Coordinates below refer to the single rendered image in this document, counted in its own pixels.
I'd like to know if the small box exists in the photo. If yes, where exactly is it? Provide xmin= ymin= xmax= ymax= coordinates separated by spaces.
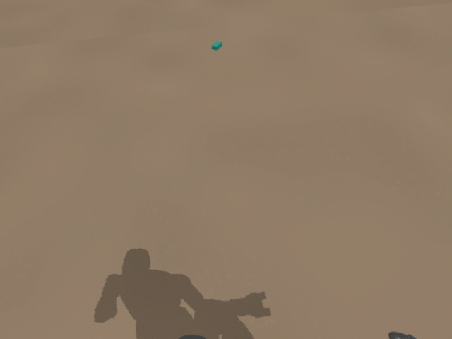
xmin=212 ymin=41 xmax=222 ymax=51

